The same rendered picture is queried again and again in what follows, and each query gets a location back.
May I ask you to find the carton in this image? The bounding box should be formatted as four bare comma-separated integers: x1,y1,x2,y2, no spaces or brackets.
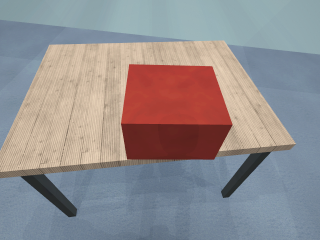
121,64,233,160

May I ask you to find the table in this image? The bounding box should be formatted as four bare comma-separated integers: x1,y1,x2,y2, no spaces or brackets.
0,40,296,217

